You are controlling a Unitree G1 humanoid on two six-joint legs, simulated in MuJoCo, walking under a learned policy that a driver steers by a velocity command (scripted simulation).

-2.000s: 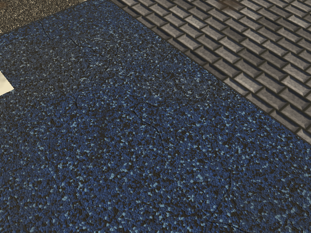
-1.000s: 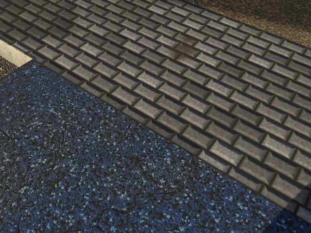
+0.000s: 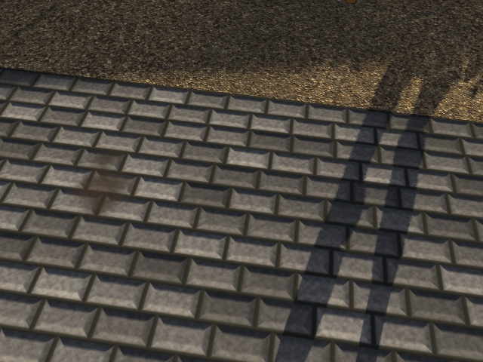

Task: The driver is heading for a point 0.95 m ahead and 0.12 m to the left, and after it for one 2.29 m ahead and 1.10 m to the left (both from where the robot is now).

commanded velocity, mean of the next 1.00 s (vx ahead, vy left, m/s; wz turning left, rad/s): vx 0.50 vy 0.00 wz -0.03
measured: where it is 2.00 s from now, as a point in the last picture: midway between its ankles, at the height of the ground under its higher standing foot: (215, 181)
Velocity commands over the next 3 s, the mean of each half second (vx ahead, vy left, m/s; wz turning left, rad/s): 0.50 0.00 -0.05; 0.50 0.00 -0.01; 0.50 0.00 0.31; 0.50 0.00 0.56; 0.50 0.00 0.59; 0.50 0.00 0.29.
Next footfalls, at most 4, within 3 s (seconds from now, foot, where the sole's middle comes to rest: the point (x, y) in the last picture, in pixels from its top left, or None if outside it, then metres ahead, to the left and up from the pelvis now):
0.24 right None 0.30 -0.15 -0.78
0.76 left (202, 323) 0.60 0.08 -0.78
1.26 right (276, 234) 0.89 -0.16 -0.78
1.80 left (179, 188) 1.10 0.16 -0.78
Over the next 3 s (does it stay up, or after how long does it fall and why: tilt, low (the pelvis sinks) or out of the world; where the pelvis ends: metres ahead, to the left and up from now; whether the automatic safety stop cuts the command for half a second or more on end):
stays up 1.47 0.44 0.00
